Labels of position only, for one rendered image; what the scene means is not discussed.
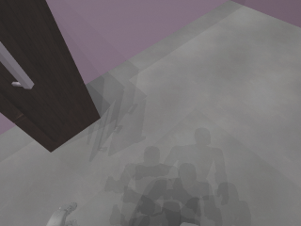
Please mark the robot left hand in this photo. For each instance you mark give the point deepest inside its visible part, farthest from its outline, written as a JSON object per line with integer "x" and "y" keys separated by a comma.
{"x": 58, "y": 218}

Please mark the handle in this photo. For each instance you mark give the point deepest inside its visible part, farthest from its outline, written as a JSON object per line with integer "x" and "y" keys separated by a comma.
{"x": 15, "y": 69}

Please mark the cupboard door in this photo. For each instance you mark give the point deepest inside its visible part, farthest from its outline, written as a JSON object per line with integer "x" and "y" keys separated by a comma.
{"x": 30, "y": 37}

